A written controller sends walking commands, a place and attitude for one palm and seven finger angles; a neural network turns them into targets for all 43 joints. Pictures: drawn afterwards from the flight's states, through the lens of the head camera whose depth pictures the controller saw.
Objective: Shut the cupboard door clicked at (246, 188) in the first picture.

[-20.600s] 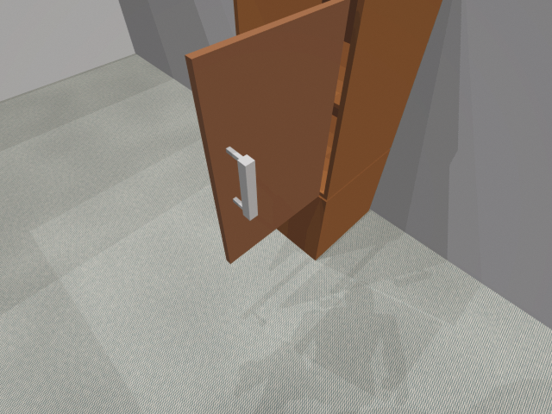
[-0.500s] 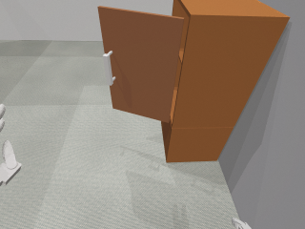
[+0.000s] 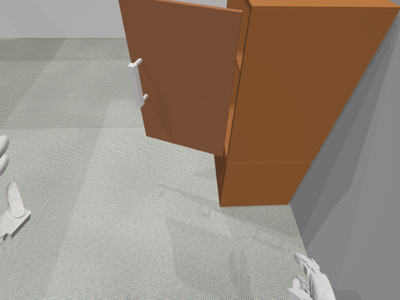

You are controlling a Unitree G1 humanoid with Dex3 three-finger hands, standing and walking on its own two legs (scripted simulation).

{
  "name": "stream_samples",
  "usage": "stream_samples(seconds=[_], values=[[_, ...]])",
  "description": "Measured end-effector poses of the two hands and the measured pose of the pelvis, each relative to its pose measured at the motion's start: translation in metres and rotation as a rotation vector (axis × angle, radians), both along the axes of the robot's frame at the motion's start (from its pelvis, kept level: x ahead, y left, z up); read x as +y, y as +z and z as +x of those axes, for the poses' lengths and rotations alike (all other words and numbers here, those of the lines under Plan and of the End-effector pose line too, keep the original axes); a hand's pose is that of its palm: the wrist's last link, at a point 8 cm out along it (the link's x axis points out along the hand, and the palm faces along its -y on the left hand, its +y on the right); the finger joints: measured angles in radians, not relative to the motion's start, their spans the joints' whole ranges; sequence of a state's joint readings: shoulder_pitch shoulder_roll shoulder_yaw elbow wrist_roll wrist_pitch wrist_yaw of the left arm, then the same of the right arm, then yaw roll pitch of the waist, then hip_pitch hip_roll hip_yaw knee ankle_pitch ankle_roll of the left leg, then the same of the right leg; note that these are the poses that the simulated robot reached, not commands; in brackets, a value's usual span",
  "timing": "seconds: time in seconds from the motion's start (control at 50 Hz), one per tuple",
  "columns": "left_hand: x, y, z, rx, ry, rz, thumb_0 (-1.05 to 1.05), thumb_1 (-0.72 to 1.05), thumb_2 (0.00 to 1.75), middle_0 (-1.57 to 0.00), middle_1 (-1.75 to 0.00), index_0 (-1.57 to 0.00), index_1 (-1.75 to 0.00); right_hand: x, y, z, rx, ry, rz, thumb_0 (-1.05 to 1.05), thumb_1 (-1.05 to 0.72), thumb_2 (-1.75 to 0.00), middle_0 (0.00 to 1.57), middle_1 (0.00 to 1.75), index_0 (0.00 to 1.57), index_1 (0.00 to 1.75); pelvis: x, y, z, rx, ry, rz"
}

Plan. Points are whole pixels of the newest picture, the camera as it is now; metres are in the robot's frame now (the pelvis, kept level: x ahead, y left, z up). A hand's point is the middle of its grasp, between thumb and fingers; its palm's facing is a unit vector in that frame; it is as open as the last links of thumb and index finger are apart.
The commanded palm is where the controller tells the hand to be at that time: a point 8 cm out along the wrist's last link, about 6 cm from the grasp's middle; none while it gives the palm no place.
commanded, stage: stop stepping back and stand still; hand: left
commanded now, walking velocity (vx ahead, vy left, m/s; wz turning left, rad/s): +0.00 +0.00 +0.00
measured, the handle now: (139, 83) +0.83 +0.27 -0.03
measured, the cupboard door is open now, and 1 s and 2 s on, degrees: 68 68 68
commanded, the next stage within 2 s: let the arm hang, fingers relaxed in 0.14 s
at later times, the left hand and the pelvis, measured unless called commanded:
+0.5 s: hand out of the picture +0.07 +0.19 -0.16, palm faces +0.00 -0.98 -0.21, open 7.4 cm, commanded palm none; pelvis -0.03 +0.01 -0.01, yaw +3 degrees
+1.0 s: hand out of the picture -0.10 +0.19 -0.17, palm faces +0.07 -0.98 -0.20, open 7.4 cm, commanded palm none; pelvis -0.03 +0.02 +0.01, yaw +1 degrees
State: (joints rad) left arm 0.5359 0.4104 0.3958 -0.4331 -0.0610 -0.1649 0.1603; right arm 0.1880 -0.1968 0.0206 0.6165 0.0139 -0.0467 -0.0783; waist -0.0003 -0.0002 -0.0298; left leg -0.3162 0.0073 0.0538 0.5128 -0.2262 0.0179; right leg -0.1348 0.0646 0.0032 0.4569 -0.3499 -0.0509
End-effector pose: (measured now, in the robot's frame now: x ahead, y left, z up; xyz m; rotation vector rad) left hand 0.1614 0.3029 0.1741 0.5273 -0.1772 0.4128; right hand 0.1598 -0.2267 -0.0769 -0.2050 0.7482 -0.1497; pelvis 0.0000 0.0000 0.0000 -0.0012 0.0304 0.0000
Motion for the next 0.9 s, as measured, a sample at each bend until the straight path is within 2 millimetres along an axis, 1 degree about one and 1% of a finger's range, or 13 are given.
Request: stream_samples(seconds=[0.12,0.24,0.26,0.3,0.34,0.38,0.46,0.52,0.54,0.64,0.74,0.82,0.9], values=[[-0.007,0.002,0.003,-0.023,-0.026,-0.006,0.01,0.88,0.90,-0.21,-0.30,-0.21,-0.30,-0.011,0.008,0.002,-0.026,-0.024,-0.017,0.01,-0.90,-0.90,0.20,0.30,0.21,0.30,-0.003,0.000,0.000,-0.004,-0.001,-0.002],[-0.004,0.004,-0.005,-0.022,-0.032,0.005,0.01,0.88,0.90,-0.21,-0.30,-0.21,-0.30,-0.015,0.009,-0.011,-0.015,-0.040,-0.030,0.01,-0.90,-0.90,0.20,0.30,0.21,0.30,-0.002,0.001,-0.004,-0.007,0.001,-0.006],[-0.003,-0.002,-0.004,0.000,-0.039,0.004,0.01,0.88,0.90,-0.21,-0.30,-0.21,-0.30,-0.015,0.006,-0.013,-0.015,-0.025,-0.019,0.01,-0.90,-0.90,0.20,0.30,0.20,0.30,0.000,0.000,-0.006,-0.008,0.008,-0.008],[0.003,-0.040,0.003,0.160,-0.042,-0.039,0.01,0.89,0.90,-0.20,-0.30,-0.21,-0.30,-0.016,-0.006,-0.017,0.012,0.033,-0.011,0.01,-0.90,-0.90,0.20,0.30,0.20,0.30,0.004,-0.003,-0.013,-0.008,0.020,-0.010],[0.005,-0.098,0.004,0.391,-0.017,-0.131,0.00,0.89,0.90,-0.20,-0.30,-0.20,-0.30,-0.019,-0.020,-0.024,0.062,0.061,-0.013,0.01,-0.90,-0.90,0.20,0.30,0.20,0.30,0.009,-0.007,-0.020,-0.011,0.029,-0.010],[-0.001,-0.161,-0.009,0.632,0.010,-0.234,0.00,0.90,0.90,-0.20,-0.30,-0.20,-0.30,-0.020,-0.032,-0.036,0.117,0.059,-0.014,0.01,-0.90,-0.90,0.20,0.30,0.21,0.30,0.011,-0.009,-0.025,-0.018,0.035,-0.009],[-0.037,-0.265,-0.068,1.037,0.038,-0.434,0.01,0.90,0.90,-0.20,-0.30,-0.20,-0.30,-0.018,-0.044,-0.075,0.253,0.025,-0.024,0.01,-0.90,-0.90,0.20,0.30,0.21,0.30,0.011,-0.011,-0.031,-0.038,0.043,-0.008],[-0.072,-0.314,-0.125,1.276,0.043,-0.574,0.01,0.90,0.90,-0.20,-0.30,-0.20,-0.30,-0.012,-0.049,-0.115,0.392,-0.005,-0.033,0.01,-0.90,-0.90,0.20,0.30,0.20,0.30,0.011,-0.010,-0.033,-0.050,0.044,-0.010],[-0.072,-0.321,-0.141,1.305,0.097,-0.613,0.00,0.94,0.90,-0.20,-0.30,-0.20,-0.30,-0.009,-0.049,-0.129,0.442,-0.012,-0.035,0.01,-0.90,-0.90,0.20,0.30,0.20,0.30,0.010,-0.008,-0.033,-0.050,0.048,-0.014],[-0.063,-0.329,-0.212,1.479,0.217,-0.672,-0.01,1.00,0.90,-0.21,-0.30,-0.21,-0.30,0.005,-0.051,-0.188,0.656,-0.037,-0.022,0.01,-0.90,-0.90,0.20,0.30,0.20,0.30,0.011,-0.001,-0.034,-0.041,0.055,-0.021],[-0.058,-0.317,-0.267,1.618,0.300,-0.675,0.00,0.96,0.90,-0.20,-0.30,-0.20,-0.30,0.019,-0.055,-0.217,0.737,-0.073,0.020,0.01,-0.90,-0.90,0.20,0.30,0.21,0.30,0.017,0.003,-0.035,-0.038,0.046,-0.018],[-0.056,-0.308,-0.289,1.673,0.334,-0.665,0.00,0.93,0.90,-0.20,-0.30,-0.20,-0.30,0.028,-0.060,-0.220,0.734,-0.088,0.052,0.01,-0.90,-0.90,0.20,0.30,0.21,0.30,0.021,0.005,-0.035,-0.041,0.035,-0.015],[-0.056,-0.306,-0.290,1.670,0.335,-0.659,0.00,0.92,0.90,-0.20,-0.30,-0.20,-0.30,0.033,-0.064,-0.212,0.700,-0.091,0.071,0.01,-0.90,-0.90,0.20,0.30,0.21,0.30,0.024,0.005,-0.035,-0.045,0.028,-0.011]])
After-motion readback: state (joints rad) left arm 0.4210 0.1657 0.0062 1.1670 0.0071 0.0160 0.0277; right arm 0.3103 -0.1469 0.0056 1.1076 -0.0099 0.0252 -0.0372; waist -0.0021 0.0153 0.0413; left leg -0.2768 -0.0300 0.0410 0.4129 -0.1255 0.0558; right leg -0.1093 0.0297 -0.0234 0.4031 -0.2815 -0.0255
